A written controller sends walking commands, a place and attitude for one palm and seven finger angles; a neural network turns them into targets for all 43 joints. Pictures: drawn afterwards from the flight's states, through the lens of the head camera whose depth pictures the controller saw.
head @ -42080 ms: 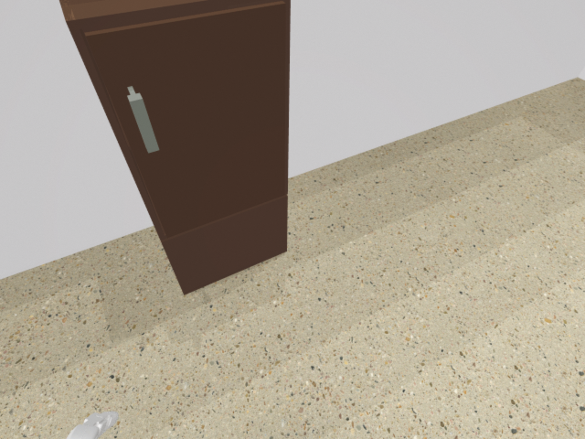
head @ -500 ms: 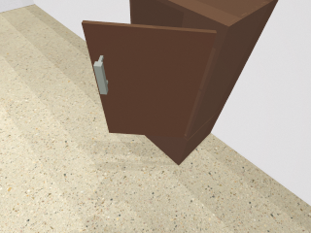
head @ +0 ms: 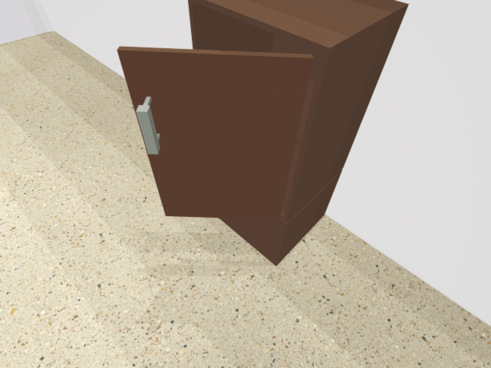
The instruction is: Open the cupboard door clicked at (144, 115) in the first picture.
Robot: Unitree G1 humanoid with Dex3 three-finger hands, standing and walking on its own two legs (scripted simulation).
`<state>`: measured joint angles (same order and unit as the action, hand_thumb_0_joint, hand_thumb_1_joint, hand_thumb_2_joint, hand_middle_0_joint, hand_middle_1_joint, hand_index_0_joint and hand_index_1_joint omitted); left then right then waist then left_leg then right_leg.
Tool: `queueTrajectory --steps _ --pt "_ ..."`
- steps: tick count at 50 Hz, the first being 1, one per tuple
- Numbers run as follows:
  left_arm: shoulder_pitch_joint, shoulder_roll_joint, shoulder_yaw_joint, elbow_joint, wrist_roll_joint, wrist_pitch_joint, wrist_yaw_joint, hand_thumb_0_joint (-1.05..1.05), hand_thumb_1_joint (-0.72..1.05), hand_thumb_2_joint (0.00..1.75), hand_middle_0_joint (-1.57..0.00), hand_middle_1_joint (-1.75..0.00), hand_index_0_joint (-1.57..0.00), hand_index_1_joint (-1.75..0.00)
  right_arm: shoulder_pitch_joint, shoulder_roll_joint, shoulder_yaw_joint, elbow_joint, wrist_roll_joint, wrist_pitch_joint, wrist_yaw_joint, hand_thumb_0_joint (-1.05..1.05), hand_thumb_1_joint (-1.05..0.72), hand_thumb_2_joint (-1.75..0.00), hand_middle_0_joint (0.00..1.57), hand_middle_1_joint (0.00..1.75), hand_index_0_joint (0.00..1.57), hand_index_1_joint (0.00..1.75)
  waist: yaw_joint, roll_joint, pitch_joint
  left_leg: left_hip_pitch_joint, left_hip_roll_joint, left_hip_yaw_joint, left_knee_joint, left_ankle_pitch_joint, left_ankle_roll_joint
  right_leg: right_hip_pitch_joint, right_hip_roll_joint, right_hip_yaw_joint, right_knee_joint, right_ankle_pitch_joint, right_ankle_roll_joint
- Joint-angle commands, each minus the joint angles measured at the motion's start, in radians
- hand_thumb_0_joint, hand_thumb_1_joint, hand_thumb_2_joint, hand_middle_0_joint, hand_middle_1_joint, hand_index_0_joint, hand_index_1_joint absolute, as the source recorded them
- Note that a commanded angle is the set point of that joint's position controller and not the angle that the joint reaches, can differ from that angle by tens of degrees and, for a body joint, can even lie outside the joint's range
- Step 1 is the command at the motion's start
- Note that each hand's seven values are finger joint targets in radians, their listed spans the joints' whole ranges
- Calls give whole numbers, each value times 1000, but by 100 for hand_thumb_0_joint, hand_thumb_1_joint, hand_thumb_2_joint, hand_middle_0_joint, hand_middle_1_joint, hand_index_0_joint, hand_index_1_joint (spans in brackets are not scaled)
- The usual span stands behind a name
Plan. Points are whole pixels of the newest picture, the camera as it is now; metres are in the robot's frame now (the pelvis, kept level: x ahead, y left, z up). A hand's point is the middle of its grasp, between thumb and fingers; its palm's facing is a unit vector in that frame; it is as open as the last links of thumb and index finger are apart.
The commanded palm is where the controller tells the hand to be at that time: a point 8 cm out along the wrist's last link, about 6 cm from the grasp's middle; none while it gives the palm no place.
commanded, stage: come to a stop and stand still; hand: left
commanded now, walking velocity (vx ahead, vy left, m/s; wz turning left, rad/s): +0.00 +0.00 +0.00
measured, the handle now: (151, 125) +0.63 +0.26 +0.02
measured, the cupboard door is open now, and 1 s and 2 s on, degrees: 42 42 42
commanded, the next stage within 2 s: look again from close up in 0.06 s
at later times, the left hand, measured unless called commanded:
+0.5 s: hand out of the picture +0.03 +0.20 -0.18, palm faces +0.00 -0.97 -0.23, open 7.4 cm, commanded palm none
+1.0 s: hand out of the picture +0.02 +0.19 -0.19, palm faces +0.02 -0.98 -0.17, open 7.4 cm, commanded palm none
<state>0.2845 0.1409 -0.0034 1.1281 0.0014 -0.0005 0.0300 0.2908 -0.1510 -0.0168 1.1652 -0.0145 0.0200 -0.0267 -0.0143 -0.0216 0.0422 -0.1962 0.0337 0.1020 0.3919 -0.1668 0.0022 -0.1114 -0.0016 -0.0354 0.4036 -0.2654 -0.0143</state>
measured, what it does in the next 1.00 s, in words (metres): stands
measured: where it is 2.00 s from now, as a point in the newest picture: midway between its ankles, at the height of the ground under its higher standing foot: outside the picture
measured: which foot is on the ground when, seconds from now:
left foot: down 0.00-1.00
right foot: down 0.00-1.00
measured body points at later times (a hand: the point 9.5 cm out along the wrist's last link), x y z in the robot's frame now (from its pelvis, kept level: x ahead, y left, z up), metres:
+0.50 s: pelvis +0.01 +0.02 -0.01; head +0.02 +0.01 +0.44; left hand +0.03 +0.25 -0.16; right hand +0.01 -0.20 -0.17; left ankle +0.03 +0.12 -0.74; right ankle -0.03 -0.11 -0.74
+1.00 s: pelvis +0.03 +0.02 -0.01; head +0.04 +0.03 +0.44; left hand +0.02 +0.24 -0.18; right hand +0.05 -0.21 -0.16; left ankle +0.03 +0.12 -0.74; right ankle -0.03 -0.11 -0.74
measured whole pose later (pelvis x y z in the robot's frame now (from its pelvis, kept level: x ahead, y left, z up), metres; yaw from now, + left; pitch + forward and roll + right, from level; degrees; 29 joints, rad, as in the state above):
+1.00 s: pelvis +0.03 +0.02 -0.01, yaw -1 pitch +0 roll +0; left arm 0.33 0.17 0.00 1.08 0.02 -0.01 0.02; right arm 0.27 -0.17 -0.01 1.09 -0.02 -0.01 -0.01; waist 0.01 -0.03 0.02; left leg -0.25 0.02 0.12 0.57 -0.32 0.03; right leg -0.15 -0.02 -0.02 0.54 -0.39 0.01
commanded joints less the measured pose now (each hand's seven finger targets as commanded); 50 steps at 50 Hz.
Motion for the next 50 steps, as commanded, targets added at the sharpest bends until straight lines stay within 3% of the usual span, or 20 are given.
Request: queueTrajectory --steps 1,7,8,9,10,11,13,15,16,20,27,38,40,44,47,50 --pt "50 94 21 -28 2 -16 6 0 90 90 -20 -30 -20 -30 50 -74 -6 -28 -1 -21 -5 0 -90 -90 20 30 20 30 8 -4 51 38 65 -98 -66 -48 4 -124 -105 112 -138 -22 -26" --pt "66 75 20 -14 1 -17 9 0 90 90 -20 -30 -20 -30 74 -64 -5 -18 0 -29 -11 0 -90 -90 20 30 20 30 9 18 37 37 73 -104 -66 5 6 -98 -103 97 -108 58 -26" --pt "125 90 4 -3 29 -51 47 0 90 90 -20 -30 -20 -30 -37 -93 5 -90 7 -57 5 0 -90 -90 20 30 20 30 44 90 44 -24 87 -75 162 169 -10 -121 -154 142 -71 458 -17" --pt "78 145 17 -51 15 -54 40 0 90 90 -20 -30 -20 -30 45 -48 5 -112 3 -45 10 0 -90 -90 20 30 20 30 -26 95 -28 -8 59 -93 118 -61 -1 -111 -179 157 -62 229 -48" --pt "42 129 14 -65 13 -47 29 0 90 90 -20 -30 -20 -30 63 -56 0 -99 -1 -43 9 0 -90 -90 20 30 20 30 -22 149 4 -18 59 -99 75 -83 7 -151 -142 130 -45 19 -59" --pt "47 112 15 -65 18 -51 28 0 90 90 -20 -30 -20 -30 87 -58 5 -100 -8 -50 12 0 -90 -90 20 30 20 30 -16 149 -19 -31 72 -115 82 8 13 -135 -109 97 -14 46 -55" --pt "72 94 9 -61 13 -47 24 0 90 90 -20 -30 -20 -30 89 -69 5 -116 -4 -52 8 0 -90 -90 20 30 20 30 -9 76 -45 -27 80 -123 66 26 28 -116 -88 88 13 43 -47" --pt "72 75 5 -62 13 -42 22 0 90 90 -20 -30 -20 -30 88 -78 3 -129 -4 -54 6 0 -90 -90 20 30 20 30 -5 4 -33 -34 84 -129 56 29 35 -128 -79 85 25 37 -41" --pt "70 75 3 -64 15 -41 22 0 90 90 -20 -30 -20 -30 85 -80 4 -128 -6 -59 5 0 -90 -90 20 30 20 30 -1 29 -25 -30 85 -132 53 71 39 -127 -77 84 37 68 -41" --pt "68 82 4 -71 15 -30 20 0 90 90 -20 -30 -20 -30 61 -92 4 -128 -2 -54 4 0 -90 -90 20 30 20 30 7 -34 42 -51 87 -130 13 -2 42 -166 -74 85 32 16 -28" --pt "65 118 11 -84 15 -27 16 0 90 90 -20 -30 -20 -30 31 -116 3 -122 -3 -58 4 0 -90 -90 20 30 20 30 15 14 17 -13 85 -116 -3 48 46 -143 -80 88 33 66 -21" --pt "53 148 15 -86 15 -27 10 0 90 90 -20 -30 -20 -30 -12 -131 -2 -116 1 -60 1 0 -90 -90 20 30 20 30 17 24 -26 39 87 -94 15 113 41 -120 -94 101 10 164 -19" --pt "67 135 16 -75 18 -24 7 0 90 90 -20 -30 -20 -30 -4 -119 1 -105 -1 -55 5 0 -90 -90 20 30 20 30 20 35 -33 33 78 -83 23 7 40 -112 -93 101 16 66 -26" --pt "78 151 26 -81 25 -18 -3 0 90 90 -20 -30 -20 -30 -19 -114 -4 -121 -6 -44 16 0 -90 -90 20 30 20 30 26 0 55 -54 45 -64 53 -204 37 -160 -111 155 -33 -167 -55" --pt "95 166 36 -81 25 -20 -4 0 90 90 -20 -30 -20 -30 -18 -104 -2 -134 -6 -47 18 0 -90 -90 20 30 20 30 29 -58 77 -103 15 -28 120 -180 30 -133 -149 198 -51 -128 -79" --pt "125 183 48 -73 23 -24 -2 0 90 90 -20 -30 -20 -30 -13 -92 -1 -139 -6 -54 18 0 -90 -90 20 30 20 30 35 -92 65 -129 -4 3 182 -131 24 -77 -189 222 -38 23 -104"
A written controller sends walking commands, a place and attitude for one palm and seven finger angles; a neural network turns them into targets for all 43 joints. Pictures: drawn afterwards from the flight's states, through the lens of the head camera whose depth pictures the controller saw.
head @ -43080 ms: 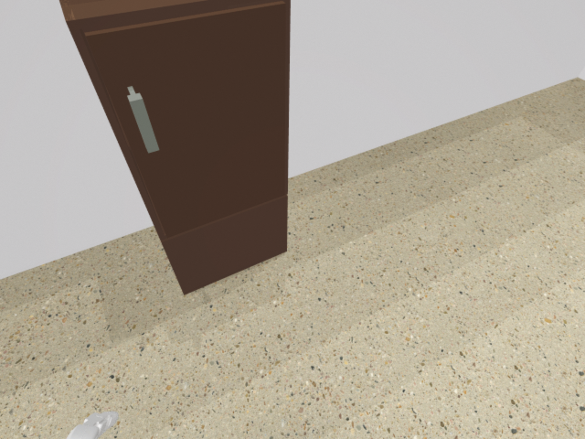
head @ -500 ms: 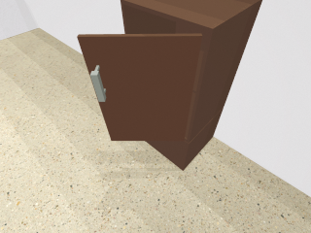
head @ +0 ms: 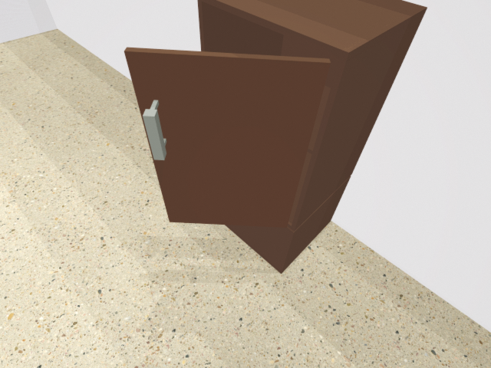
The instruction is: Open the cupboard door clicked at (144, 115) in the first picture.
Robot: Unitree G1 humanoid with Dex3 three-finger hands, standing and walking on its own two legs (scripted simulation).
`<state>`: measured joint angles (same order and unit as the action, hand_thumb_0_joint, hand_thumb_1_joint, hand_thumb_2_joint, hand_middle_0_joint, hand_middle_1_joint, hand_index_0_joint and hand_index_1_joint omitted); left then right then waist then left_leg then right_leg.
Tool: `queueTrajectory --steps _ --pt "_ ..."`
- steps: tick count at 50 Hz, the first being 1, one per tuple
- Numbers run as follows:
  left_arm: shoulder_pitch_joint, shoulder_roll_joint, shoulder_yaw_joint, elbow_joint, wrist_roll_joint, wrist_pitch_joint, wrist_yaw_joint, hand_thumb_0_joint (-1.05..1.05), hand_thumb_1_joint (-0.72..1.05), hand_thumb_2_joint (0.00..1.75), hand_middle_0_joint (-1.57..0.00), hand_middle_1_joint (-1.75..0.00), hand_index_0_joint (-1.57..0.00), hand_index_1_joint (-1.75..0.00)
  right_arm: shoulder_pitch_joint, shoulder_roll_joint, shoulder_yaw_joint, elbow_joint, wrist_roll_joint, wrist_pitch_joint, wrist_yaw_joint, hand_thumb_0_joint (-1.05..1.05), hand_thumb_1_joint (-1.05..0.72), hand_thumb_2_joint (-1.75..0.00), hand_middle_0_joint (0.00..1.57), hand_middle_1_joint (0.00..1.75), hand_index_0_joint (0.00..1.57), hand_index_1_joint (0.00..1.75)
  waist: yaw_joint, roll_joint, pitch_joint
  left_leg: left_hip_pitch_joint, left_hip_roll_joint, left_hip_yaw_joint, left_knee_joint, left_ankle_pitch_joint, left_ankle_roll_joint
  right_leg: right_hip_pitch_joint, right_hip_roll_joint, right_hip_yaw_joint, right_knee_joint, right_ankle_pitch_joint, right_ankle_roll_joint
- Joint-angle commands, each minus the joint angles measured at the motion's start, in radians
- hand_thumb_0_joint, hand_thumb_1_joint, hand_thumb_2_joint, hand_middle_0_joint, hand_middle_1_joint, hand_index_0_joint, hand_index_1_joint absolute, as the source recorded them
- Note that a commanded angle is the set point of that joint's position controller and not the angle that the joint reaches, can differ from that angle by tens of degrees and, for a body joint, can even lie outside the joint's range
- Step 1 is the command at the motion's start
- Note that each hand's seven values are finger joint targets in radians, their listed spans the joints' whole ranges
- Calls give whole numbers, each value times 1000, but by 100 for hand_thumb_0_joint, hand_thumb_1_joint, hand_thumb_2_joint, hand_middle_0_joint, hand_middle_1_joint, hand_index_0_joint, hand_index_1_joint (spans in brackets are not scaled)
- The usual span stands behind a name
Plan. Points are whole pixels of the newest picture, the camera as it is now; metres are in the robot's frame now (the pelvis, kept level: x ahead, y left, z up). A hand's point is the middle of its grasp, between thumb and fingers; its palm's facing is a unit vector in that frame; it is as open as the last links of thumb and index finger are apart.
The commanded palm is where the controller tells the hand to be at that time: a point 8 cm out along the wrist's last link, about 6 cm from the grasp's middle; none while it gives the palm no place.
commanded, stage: shuffle to correct the standing spot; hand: left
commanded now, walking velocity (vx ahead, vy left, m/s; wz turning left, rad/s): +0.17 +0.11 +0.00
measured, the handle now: (157, 130) +0.59 +0.25 +0.03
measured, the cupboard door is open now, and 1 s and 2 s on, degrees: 42 42 42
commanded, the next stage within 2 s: come to a stop and stand still in 0.04 s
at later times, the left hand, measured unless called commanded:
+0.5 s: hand out of the picture +0.14 +0.18 -0.17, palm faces -0.03 -0.97 -0.23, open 7.4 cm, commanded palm none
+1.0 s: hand out of the picture +0.04 +0.24 -0.16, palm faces +0.02 -0.96 -0.30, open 7.4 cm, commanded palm none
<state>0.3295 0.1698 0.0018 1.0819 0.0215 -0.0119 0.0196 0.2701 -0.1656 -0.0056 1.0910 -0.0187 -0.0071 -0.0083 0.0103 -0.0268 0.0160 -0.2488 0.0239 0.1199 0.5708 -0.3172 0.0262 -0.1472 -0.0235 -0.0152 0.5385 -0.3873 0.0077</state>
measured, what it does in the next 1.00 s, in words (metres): steps on the spot: right foot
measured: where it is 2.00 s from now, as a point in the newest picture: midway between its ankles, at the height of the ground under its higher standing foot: outside the picture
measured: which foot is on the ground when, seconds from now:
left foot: down 0.00-1.00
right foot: down 0.00-0.12, up 0.14-0.36, down 0.38-1.00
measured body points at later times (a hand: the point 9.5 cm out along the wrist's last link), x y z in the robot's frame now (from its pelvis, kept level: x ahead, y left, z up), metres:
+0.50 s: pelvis +0.05 +0.00 +0.00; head +0.09 -0.01 +0.44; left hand +0.14 +0.23 -0.15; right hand +0.03 -0.22 -0.17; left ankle -0.01 +0.10 -0.73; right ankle +0.09 -0.10 -0.73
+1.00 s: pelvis +0.02 +0.02 +0.00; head +0.01 +0.01 +0.45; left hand +0.04 +0.29 -0.14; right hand +0.07 -0.22 -0.15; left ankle +0.01 +0.11 -0.73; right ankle +0.08 -0.10 -0.73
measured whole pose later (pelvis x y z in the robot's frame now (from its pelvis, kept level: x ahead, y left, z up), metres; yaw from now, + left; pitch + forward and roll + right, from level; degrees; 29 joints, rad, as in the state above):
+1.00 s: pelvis +0.02 +0.02 +0.00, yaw -1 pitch -2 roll +1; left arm 0.31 0.23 0.01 0.98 0.02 0.02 0.03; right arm 0.26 -0.21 -0.03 0.95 -0.03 0.01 -0.01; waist 0.00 0.02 0.01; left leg -0.21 -0.01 0.11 0.58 -0.33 0.04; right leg -0.34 -0.07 -0.07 0.59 -0.20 0.00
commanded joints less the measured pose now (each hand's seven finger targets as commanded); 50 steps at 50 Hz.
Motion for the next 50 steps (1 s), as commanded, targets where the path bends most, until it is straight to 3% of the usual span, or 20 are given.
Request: queueTrajectory --steps 1,4,6,8,10,12,18,20,21,23,26,30,33,34,35,36,37,40,44,50 --pt "91 155 47 -25 5 -13 9 0 90 90 -20 -30 -20 -30 8 -78 -12 -64 -1 -28 -1 0 -90 -90 20 30 20 30 12 -84 95 -79 3 -11 13 30 2 -31 -169 198 -160 183 -130" --pt "67 127 45 -35 6 -10 7 0 90 90 -20 -30 -20 -30 90 -106 -16 -39 0 -39 -7 0 -90 -90 20 30 20 30 -26 46 48 112 65 -74 -78 242 36 -118 -86 56 4 265 -91" --pt "-22 63 32 -73 7 -15 7 0 90 90 -20 -30 -20 -30 265 -172 -35 10 -8 -40 -22 0 -90 -90 20 30 20 30 -88 297 41 325 270 -330 -202 543 182 -406 35 -101 360 -149 -39" --pt "-98 74 36 -105 5 -18 11 0 90 90 -20 -30 -20 -30 296 -140 -21 14 -7 -45 -29 0 -90 -90 20 30 20 30 -89 181 54 322 344 -375 -224 710 261 -519 -30 -26 579 -231 -48" --pt "-77 37 32 -88 0 -11 9 0 90 90 -20 -30 -20 -30 180 -111 -13 -21 -9 -48 -32 0 -90 -90 20 30 20 30 -39 85 57 208 309 -275 -225 762 228 -424 -70 -8 523 -150 -39" --pt "-41 2 24 -77 -3 3 5 0 90 90 -20 -30 -20 -30 109 -111 -12 -41 -8 -49 -35 0 -90 -90 20 30 20 30 -2 104 42 129 256 -160 -228 811 182 -299 -63 -29 374 -58 -23" --pt "3 92 42 -68 0 -9 12 0 90 90 -20 -30 -20 -30 64 -141 -34 -38 7 -42 -36 0 -90 -90 20 30 20 30 34 60 -41 115 171 -94 -99 624 67 -30 -45 -46 -74 370 -23" --pt "26 151 50 -65 0 -18 23 0 90 90 -20 -30 -20 -30 109 -78 -35 -39 15 -31 -31 0 -90 -90 20 30 20 30 15 -83 -90 -27 57 -62 -13 195 0 90 -227 164 -3 860 -117" --pt "5 164 44 -71 -5 -14 23 0 90 90 -20 -30 -20 -30 136 -44 -31 -30 18 -18 -27 0 -90 -90 20 30 20 30 -4 -79 -79 -39 18 -57 -14 7 -17 72 -301 170 -24 951 -168" --pt "-21 148 45 -77 -3 -12 30 0 90 90 -20 -30 -20 -30 125 -6 -26 -20 16 2 -29 0 -90 -90 20 30 20 30 -1 -208 -93 -34 16 -46 97 -181 -33 46 -307 191 -82 927 -209" --pt "-83 144 50 -101 5 -4 36 0 90 90 -20 -30 -20 -30 101 -1 -26 -21 12 11 -28 0 -90 -90 20 30 20 30 -1 -131 -74 -54 17 -67 126 -204 -40 18 -292 173 -104 839 -225" --pt "-137 162 62 -129 -4 10 31 0 90 90 -20 -30 -20 -30 159 -13 -31 -10 8 10 -23 0 -90 -90 20 30 20 30 -37 -72 -88 96 13 -40 -113 52 -46 -91 -230 133 -60 569 -145" --pt "-171 91 49 -161 -5 28 23 0 90 90 -20 -30 -20 -30 70 -83 -40 -56 -5 1 -20 0 -90 -90 20 30 20 30 -7 221 -5 14 185 -186 -241 356 38 -139 -54 -30 45 208 -26" --pt "-167 84 45 -149 0 33 22 0 90 90 -20 -30 -20 -30 12 -80 -35 -69 -5 -1 -22 0 -90 -90 20 30 20 30 7 255 34 -37 208 -196 -268 392 64 -111 -43 -42 78 105 -16" --pt "-136 77 46 -140 2 37 20 0 90 90 -20 -30 -20 -30 -15 -78 -34 -84 -5 -4 -26 0 -90 -90 20 30 20 30 19 230 48 -69 209 -191 -271 358 77 -97 -43 -33 95 64 -18" --pt "-57 206 15 -170 5 19 23 0 90 90 -20 -30 -20 -30 -36 -190 -37 -160 -11 1 -19 0 -90 -90 20 30 20 30 7 259 96 -53 120 -158 -279 289 30 -97 -33 -26 24 62 -13" --pt "-30 131 19 -178 1 21 28 0 90 90 -20 -30 -20 -30 -86 -150 -45 -201 -8 -15 -18 0 -90 -90 20 30 20 30 28 195 14 -96 128 -158 -172 191 23 -81 -53 -18 27 125 -21" --pt "-33 139 22 -179 0 8 23 0 90 90 -20 -30 -20 -30 -13 -119 -45 -204 -3 -10 -18 0 -90 -90 20 30 20 30 -8 107 -62 -53 73 -133 -125 93 9 -46 -96 41 -29 209 -59" --pt "-83 175 38 -203 2 4 16 0 90 90 -20 -30 -20 -30 31 -164 -58 -214 -11 1 -10 0 -90 -90 20 30 20 30 -38 -81 76 -99 46 -146 -122 -81 28 -202 -108 101 -108 -16 -70" --pt "-65 206 48 -193 -1 -6 9 0 90 90 -20 -30 -20 -30 -1 -224 -64 -207 -8 -13 -6 0 -90 -90 20 30 20 30 -21 22 72 -119 87 -193 -228 -131 47 -148 -72 50 -80 60 -52"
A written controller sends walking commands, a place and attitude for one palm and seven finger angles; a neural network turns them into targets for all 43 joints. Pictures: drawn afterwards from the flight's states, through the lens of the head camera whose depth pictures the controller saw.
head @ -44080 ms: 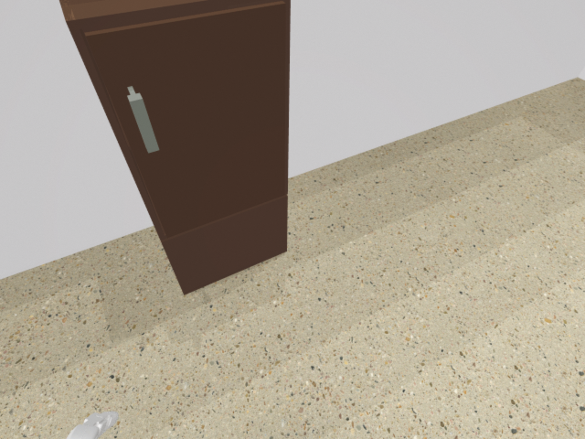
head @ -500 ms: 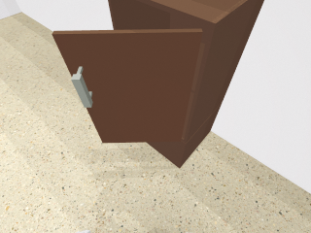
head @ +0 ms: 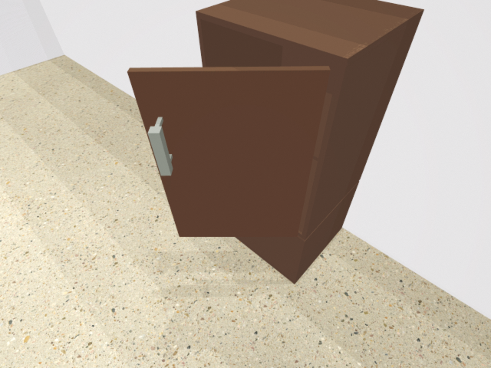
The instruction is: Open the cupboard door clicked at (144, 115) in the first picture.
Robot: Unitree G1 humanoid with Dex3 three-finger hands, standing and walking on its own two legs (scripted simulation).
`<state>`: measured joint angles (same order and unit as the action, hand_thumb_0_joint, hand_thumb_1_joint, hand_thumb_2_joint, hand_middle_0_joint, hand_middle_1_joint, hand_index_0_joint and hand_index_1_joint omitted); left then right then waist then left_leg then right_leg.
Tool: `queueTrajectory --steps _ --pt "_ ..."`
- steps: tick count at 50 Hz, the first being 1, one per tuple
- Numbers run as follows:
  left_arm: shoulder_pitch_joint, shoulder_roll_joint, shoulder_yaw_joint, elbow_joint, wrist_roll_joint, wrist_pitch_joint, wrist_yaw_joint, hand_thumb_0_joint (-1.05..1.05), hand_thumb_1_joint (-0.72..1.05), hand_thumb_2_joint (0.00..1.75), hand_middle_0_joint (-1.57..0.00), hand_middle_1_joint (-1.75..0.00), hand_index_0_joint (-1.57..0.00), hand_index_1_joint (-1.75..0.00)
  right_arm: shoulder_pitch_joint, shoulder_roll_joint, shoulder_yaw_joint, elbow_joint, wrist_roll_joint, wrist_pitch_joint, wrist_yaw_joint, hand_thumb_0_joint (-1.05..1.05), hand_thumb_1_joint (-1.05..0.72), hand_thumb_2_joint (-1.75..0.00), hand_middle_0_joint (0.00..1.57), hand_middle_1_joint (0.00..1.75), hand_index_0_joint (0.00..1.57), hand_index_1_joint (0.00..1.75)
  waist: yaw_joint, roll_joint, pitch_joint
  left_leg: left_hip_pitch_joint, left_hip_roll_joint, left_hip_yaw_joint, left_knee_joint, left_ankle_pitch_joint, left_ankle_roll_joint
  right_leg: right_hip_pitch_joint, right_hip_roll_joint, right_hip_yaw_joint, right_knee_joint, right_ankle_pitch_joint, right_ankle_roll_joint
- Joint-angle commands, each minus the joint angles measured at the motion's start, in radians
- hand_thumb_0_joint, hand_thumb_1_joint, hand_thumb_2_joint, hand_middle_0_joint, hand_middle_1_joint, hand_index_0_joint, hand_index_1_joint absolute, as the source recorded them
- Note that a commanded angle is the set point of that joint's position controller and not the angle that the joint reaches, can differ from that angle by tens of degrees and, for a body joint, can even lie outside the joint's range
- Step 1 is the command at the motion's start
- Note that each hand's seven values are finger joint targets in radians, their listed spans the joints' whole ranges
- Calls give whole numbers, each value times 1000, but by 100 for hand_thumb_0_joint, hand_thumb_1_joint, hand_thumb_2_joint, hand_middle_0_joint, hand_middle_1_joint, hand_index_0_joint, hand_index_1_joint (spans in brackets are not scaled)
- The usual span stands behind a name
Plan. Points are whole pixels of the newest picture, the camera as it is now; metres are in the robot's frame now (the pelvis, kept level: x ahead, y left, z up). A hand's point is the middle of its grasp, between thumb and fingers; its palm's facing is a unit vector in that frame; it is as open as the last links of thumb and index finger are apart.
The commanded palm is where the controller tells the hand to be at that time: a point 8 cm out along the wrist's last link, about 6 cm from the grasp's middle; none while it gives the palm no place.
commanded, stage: come to a stop and stand still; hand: left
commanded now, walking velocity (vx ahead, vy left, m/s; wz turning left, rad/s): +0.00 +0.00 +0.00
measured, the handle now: (163, 146) +0.57 +0.23 +0.04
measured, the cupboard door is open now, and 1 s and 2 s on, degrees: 42 42 42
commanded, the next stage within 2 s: look again from close up in 0.18 s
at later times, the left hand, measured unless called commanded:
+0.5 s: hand out of the picture +0.08 +0.22 -0.15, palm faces -0.01 -0.95 -0.30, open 7.4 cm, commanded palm none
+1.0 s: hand (118, 331) +0.19 +0.23 -0.04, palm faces +0.32 -0.93 -0.18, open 7.5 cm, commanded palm +0.12 +0.27 -0.05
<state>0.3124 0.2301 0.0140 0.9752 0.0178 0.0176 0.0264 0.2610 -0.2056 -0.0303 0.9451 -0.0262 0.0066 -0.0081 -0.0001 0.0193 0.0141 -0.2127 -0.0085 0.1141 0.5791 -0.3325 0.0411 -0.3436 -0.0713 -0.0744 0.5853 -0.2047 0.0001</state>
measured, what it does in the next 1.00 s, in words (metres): stands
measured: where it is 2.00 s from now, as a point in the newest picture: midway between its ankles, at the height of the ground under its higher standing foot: outside the picture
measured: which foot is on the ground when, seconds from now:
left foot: down 0.00-1.00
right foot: down 0.00-1.00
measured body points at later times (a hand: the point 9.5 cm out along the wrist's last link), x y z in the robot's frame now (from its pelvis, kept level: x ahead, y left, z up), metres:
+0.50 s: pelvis +0.01 -0.01 +0.01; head +0.01 -0.01 +0.46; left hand +0.08 +0.27 -0.12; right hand +0.05 -0.29 -0.13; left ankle -0.01 +0.09 -0.73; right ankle +0.07 -0.12 -0.73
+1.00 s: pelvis +0.03 -0.01 +0.01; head +0.03 -0.01 +0.46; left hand +0.17 +0.28 -0.03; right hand +0.14 -0.27 -0.11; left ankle -0.01 +0.09 -0.73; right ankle +0.07 -0.12 -0.73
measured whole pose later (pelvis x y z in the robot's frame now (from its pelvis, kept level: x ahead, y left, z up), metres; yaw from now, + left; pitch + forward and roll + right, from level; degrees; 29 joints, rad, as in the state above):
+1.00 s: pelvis +0.03 -0.01 +0.01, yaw +2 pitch -1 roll +1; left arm 0.34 0.22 0.16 0.39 -0.14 -0.12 0.01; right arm 0.26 -0.25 -0.03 0.85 0.02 -0.19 -0.04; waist 0.01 0.00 0.02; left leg -0.14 -0.01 0.07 0.44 -0.29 0.02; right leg -0.26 -0.07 -0.12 0.48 -0.20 -0.01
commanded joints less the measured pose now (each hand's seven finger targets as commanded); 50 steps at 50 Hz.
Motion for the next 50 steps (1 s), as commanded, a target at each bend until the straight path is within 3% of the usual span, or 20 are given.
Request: queueTrajectory --steps 1,6,10,20,25,31,42,43,44,45,46,47,48,49,50 --pt "-45 148 36 -84 4 -37 0 0 90 90 -20 -30 -20 -30 2 -188 -39 -58 0 -29 -5 0 -90 -90 20 30 20 30 -6 -21 57 -154 123 -190 -246 -119 35 73 -23 105 -128 -108 -43" --pt "-59 185 43 -62 3 -48 -4 0 90 90 -20 -30 -20 -30 -14 -216 -41 -36 3 -35 -3 0 -90 -90 20 30 20 30 -7 -40 19 -109 116 -182 -249 -79 32 106 -47 125 -170 -99 -48" --pt "-78 205 43 -41 2 -51 -7 0 90 90 -20 -30 -20 -30 -27 -236 -39 -7 2 -35 -1 0 -90 -90 20 30 20 30 -6 -27 33 -104 114 -177 -262 -82 25 106 -61 136 -207 -128 -47" --pt "-133 230 29 5 -3 -55 -8 0 90 90 -20 -30 -20 -30 -60 -257 -22 51 5 -39 3 0 -90 -90 20 30 20 30 -7 -22 17 -51 119 -162 -282 25 5 161 -81 132 -243 -44 -43" --pt "-158 230 24 20 -4 -56 -7 0 90 90 -20 -30 -20 -30 -79 -265 -15 72 5 -42 2 0 -90 -90 20 30 20 30 -3 -7 -5 -26 128 -160 -294 91 -1 200 -82 118 -243 41 -40" --pt "-176 225 19 34 -4 -57 -4 0 90 90 -20 -30 -20 -30 -92 -262 -11 92 7 -42 0 0 -90 -90 20 30 20 30 -3 -30 -29 15 137 -153 -298 190 -6 240 -83 98 -237 163 -35" --pt "-178 216 17 52 -3 -57 0 0 90 90 -20 -30 -20 -30 -112 -252 -5 117 9 -40 -5 0 -90 -90 20 30 20 30 -2 -32 -44 60 141 -144 -309 251 -13 270 -84 95 -249 241 -31" --pt "-33 131 6 85 -8 -60 38 0 90 90 -20 -30 -20 -30 -84 -170 3 61 24 -54 -2 0 -90 -90 20 30 20 30 11 -30 -73 52 169 -86 -142 317 -30 244 -114 123 -138 521 -16" --pt "-799 497 399 -1285 -146 -265 19 0 88 89 -20 -32 -20 -32 -93 -226 -29 -271 67 -165 -30 0 -90 -90 20 30 20 30 -34 139 -438 155 2 -158 -225 524 -68 363 29 45 -98 445 -56" --pt "-175 358 304 -910 -87 -222 5 0 85 88 -20 -33 -20 -33 -173 -203 -14 -268 39 -244 -56 0 -90 -90 20 30 20 30 70 261 -303 192 45 -132 -229 684 -60 256 35 18 -97 212 -77" --pt "-147 283 261 -846 -139 -204 29 0 83 87 -21 -34 -21 -34 -142 -214 -9 -210 52 -263 -53 0 -90 -90 20 30 20 30 28 285 -229 136 38 -115 -211 568 -102 201 38 -12 -104 108 -73" --pt "49 55 172 -758 -183 -158 8 0 81 86 -21 -36 -21 -36 -104 -145 -19 -219 67 -273 -41 0 -90 -90 20 30 20 30 10 182 -115 93 37 -119 -206 510 -97 130 41 -25 -118 95 -50" --pt "-108 54 162 -902 -209 -207 -19 0 78 85 -21 -37 -21 -37 -131 -184 -30 -290 58 -290 -34 0 -90 -90 20 30 20 30 -14 110 -7 15 32 -136 -169 415 -91 74 40 -28 -117 98 -39" --pt "-15 92 229 -834 -216 -261 -49 0 76 84 -21 -39 -21 -39 -111 -190 -51 -300 45 -302 -37 0 -90 -90 20 30 20 30 4 -17 -21 -55 27 -124 -133 296 -67 46 44 -34 -106 49 -32" --pt "65 59 234 -756 -234 -320 -87 0 74 83 -21 -40 -21 -40 -110 -189 -53 -318 45 -310 -37 0 -90 -90 20 30 20 30 8 -146 24 -161 14 -129 -94 194 -55 -11 51 -46 -75 -14 -25"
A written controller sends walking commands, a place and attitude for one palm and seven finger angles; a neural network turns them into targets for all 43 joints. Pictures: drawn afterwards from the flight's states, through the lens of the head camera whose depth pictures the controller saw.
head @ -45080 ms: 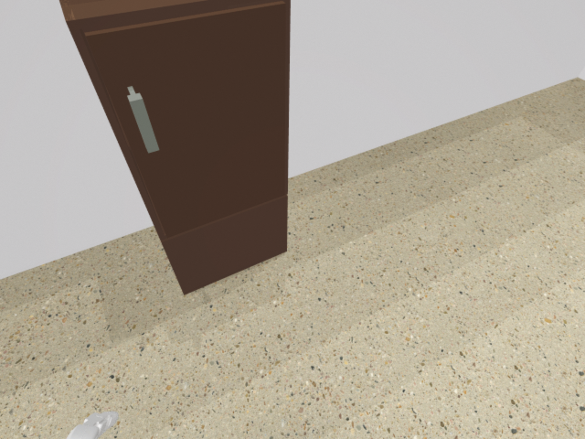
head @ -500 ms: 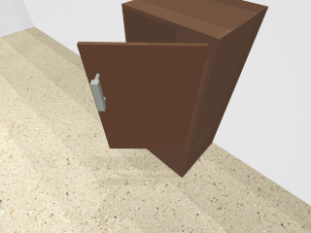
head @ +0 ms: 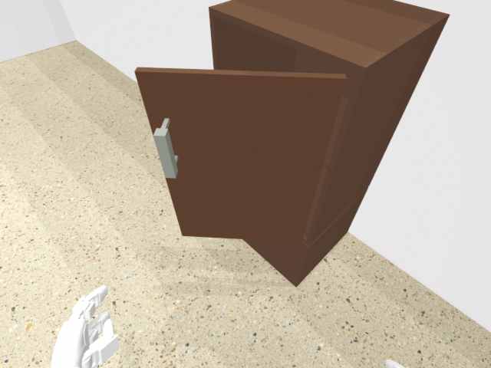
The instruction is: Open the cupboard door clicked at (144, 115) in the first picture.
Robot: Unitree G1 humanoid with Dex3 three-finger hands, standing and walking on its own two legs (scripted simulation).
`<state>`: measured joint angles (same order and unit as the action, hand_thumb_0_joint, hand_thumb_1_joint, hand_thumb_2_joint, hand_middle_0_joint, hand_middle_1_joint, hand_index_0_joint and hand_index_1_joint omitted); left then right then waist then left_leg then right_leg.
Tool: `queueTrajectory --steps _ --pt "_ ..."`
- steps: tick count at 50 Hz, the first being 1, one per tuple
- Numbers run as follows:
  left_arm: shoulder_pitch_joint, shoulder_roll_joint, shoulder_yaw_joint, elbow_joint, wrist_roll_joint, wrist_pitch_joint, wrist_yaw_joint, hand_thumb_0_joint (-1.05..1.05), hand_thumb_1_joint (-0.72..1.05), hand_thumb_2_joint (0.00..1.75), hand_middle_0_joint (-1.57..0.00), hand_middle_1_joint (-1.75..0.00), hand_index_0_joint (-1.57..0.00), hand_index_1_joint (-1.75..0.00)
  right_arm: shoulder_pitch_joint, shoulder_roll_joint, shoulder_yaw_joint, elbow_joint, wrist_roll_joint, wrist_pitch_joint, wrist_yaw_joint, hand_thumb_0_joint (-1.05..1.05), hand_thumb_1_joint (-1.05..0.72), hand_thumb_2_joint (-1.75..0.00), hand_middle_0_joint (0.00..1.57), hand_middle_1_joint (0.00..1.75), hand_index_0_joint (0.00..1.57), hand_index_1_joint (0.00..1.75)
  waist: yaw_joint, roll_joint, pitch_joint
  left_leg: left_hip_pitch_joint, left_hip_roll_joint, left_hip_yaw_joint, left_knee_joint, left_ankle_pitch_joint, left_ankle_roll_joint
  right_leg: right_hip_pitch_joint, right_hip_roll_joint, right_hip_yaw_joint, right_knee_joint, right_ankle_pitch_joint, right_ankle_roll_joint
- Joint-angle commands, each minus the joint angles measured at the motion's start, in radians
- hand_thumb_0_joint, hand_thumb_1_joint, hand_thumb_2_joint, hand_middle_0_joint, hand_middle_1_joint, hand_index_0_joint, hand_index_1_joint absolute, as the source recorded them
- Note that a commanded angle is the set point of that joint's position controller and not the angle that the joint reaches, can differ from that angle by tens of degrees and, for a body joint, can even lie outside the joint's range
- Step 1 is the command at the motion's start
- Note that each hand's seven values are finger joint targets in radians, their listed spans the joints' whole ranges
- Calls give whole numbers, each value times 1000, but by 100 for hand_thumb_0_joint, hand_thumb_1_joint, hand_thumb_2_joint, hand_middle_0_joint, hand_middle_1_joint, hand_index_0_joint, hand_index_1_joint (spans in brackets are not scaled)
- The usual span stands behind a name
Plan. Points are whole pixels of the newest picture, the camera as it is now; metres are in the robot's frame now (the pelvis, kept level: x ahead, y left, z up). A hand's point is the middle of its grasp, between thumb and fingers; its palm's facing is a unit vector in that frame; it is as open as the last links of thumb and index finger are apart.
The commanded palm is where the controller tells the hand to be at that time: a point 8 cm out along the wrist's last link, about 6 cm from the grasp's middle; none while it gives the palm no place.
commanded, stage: raise the hand with hooked fingers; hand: left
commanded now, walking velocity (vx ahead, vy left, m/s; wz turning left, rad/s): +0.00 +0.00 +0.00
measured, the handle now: (168, 148) +0.55 +0.22 +0.03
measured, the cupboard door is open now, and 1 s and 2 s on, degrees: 42 42 42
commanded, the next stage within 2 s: move the hooked fingers beside the handle in 1.96 s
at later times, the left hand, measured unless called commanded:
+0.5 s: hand (117, 314) +0.20 +0.23 -0.03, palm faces -0.02 -1.00 -0.05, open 9.9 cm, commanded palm +0.16 +0.29 -0.02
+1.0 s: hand (94, 287) +0.23 +0.26 +0.01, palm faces +0.02 -1.00 -0.07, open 12.9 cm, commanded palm +0.20 +0.31 +0.01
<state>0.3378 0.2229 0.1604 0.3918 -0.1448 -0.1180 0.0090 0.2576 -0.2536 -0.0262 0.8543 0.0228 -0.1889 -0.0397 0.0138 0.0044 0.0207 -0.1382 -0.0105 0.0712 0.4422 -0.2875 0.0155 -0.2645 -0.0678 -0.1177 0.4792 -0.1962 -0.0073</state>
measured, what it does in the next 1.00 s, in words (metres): lowers itself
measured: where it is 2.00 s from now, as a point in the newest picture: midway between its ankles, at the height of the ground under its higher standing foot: outside the picture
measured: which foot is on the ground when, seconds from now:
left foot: down 0.00-1.00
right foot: down 0.00-1.00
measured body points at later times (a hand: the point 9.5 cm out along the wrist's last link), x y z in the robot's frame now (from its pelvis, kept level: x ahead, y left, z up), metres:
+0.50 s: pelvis -0.02 -0.01 -0.08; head +0.06 +0.00 +0.36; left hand +0.20 +0.28 -0.02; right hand +0.18 -0.24 -0.16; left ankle -0.03 +0.10 -0.74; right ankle +0.04 -0.12 -0.74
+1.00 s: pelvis -0.02 +0.01 -0.05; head +0.03 +0.03 +0.39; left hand +0.22 +0.32 +0.02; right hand +0.15 -0.23 -0.12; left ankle -0.03 +0.10 -0.74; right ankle +0.04 -0.12 -0.74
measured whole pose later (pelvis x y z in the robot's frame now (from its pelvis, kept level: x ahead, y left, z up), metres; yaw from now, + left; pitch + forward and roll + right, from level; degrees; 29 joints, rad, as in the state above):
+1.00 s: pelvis -0.02 +0.01 -0.05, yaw +0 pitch +10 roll -2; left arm 0.18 0.36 0.36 0.16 -0.36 -0.31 -0.42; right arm 0.27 -0.26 0.04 0.55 0.04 -0.26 -0.07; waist 0.00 0.01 -0.08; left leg -0.65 0.02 0.04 0.98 -0.51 0.04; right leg -0.72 -0.07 -0.13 0.89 -0.35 0.00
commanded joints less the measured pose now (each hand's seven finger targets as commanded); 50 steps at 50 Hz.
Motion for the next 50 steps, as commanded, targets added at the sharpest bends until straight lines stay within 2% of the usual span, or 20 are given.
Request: queueTrajectory --steps 1,2,3,5,6,7,9,11,13,14,16,19,24,25,27,30,37,42,46,50 --pt "138 56 120 -84 -84 -240 -107 0 71 82 -21 -42 -21 -42 -106 -140 -61 -245 -1 -119 1 0 -90 -90 20 30 20 30 10 -187 35 -312 5 -80 89 75 -27 -138 46 0 67 -82 -20" --pt "149 2 88 -60 -103 -308 -159 0 69 81 -22 -43 -22 -43 -105 -133 -55 -269 0 -127 8 0 -90 -90 20 30 20 30 10 -257 26 -385 -6 -74 139 3 -25 -204 51 7 118 -155 -14" --pt "167 -3 98 -46 -129 -385 -211 0 67 80 -22 -45 -22 -45 -121 -131 -61 -287 1 -139 13 0 -90 -90 20 30 20 30 18 -267 6 -456 -12 -66 203 -56 -25 -258 50 25 169 -215 -13" --pt "146 44 141 -61 -164 -529 -320 0 62 78 -22 -48 -22 -48 -133 -134 -63 -327 2 -164 24 0 -90 -90 20 30 20 30 33 -189 -78 -563 -26 -50 313 -112 -29 -312 38 73 258 -272 -20" --pt "123 98 187 -65 -177 -582 -377 0 60 77 -22 -50 -22 -50 -121 -140 -65 -341 4 -174 34 0 -90 -90 20 30 20 30 48 -55 -112 -586 -31 -47 364 -104 -35 -331 28 104 309 -259 -35" --pt "46 139 196 -130 -189 -630 -431 0 57 76 -22 -51 -22 -51 -124 -143 -59 -366 -1 -187 39 0 -90 -90 20 30 20 30 38 -15 -194 -613 -33 -46 414 -105 -31 -336 20 131 345 -258 -35" --pt "-28 238 269 -167 -214 -660 -515 0 53 74 -23 -54 -23 -54 -119 -149 -55 -405 5 -200 28 0 -90 -90 20 30 20 30 32 -21 -310 -685 -25 -48 503 -108 -15 -327 13 191 390 -289 -29" --pt "-134 312 324 -307 -267 -639 -543 0 48 72 -23 -57 -23 -57 -110 -147 -51 -429 9 -197 8 0 -90 -90 20 30 20 30 28 36 -387 -711 -14 -40 570 -109 -5 -297 4 251 392 -333 -19" --pt "-164 280 308 -415 -307 -598 -551 0 43 70 -23 -60 -23 -60 -99 -133 -41 -443 15 -192 -7 0 -90 -90 20 30 20 30 12 88 -432 -672 -6 -50 577 -60 5 -261 13 246 393 -271 -16" --pt "-174 265 300 -435 -319 -579 -546 0 41 69 -24 -62 -24 -62 -99 -129 -37 -431 19 -191 -13 0 -90 -90 20 30 20 30 7 66 -416 -680 -2 -58 581 -81 7 -272 16 242 380 -301 -12" --pt "-223 267 287 -505 -324 -533 -533 0 36 67 -24 -64 -24 -64 -91 -144 -33 -424 16 -190 -27 0 -90 -90 20 30 20 30 -15 74 -418 -681 8 -72 598 -19 15 -279 34 220 417 -208 -16" --pt "-129 255 267 -511 -282 -425 -522 0 29 64 -24 -69 -24 -69 -71 -138 -44 -399 21 -176 -28 0 -90 -90 20 30 20 30 -16 99 -450 -644 12 -78 580 97 12 -239 39 172 440 1 -11" --pt "-19 259 296 -433 -261 -251 -517 0 18 59 -25 -76 -25 -76 -79 -134 -47 -423 28 -137 -23 0 -90 -90 20 30 20 30 9 52 -417 -618 8 -92 502 160 3 -213 43 104 423 82 -3" --pt "-3 256 312 -424 -267 -233 -506 0 15 58 -25 -78 -25 -78 -82 -131 -46 -433 27 -131 -22 0 -90 -90 20 30 20 30 14 10 -413 -624 6 -93 489 147 1 -207 44 95 415 62 -1" --pt "-10 265 338 -420 -280 -226 -488 0 11 56 -26 -81 -26 -81 -84 -129 -38 -446 23 -122 -20 0 -90 -90 20 30 20 30 26 -10 -395 -615 6 -96 467 151 -5 -206 52 79 416 54 -7" --pt "-42 244 324 -438 -279 -259 -439 0 4 53 -26 -86 -26 -86 -73 -126 -32 -456 17 -123 -18 0 -90 -90 20 30 20 30 16 -19 -344 -620 3 -94 439 69 -6 -253 52 74 386 -70 -2" --pt "-204 280 258 -463 -231 -321 -439 0 -13 46 -27 -96 -27 -96 -24 -158 -14 -451 17 -133 -25 0 -90 -90 20 30 20 30 -20 69 -323 -553 9 -105 394 -23 -4 -317 60 65 364 -177 -14" --pt "-263 350 296 -480 -222 -294 -443 0 -24 41 -28 -103 -28 -103 -18 -163 -4 -449 20 -139 -38 0 -90 -90 20 30 20 30 -4 126 -344 -489 12 -124 348 7 -12 -280 62 46 356 -143 -23" --pt "-244 362 333 -437 -242 -261 -425 0 -34 37 -29 -110 -29 -110 -18 -162 2 -449 19 -133 -40 0 -90 -90 20 30 20 30 9 101 -320 -472 14 -128 326 60 -21 -242 68 32 340 -96 -24" --pt "-277 322 300 -375 -240 -215 -426 0 -43 33 -29 -115 -29 -115 -22 -164 6 -452 24 -121 -39 0 -90 -90 20 30 20 30 1 102 -270 -469 15 -124 296 38 -27 -252 64 26 316 -101 -18"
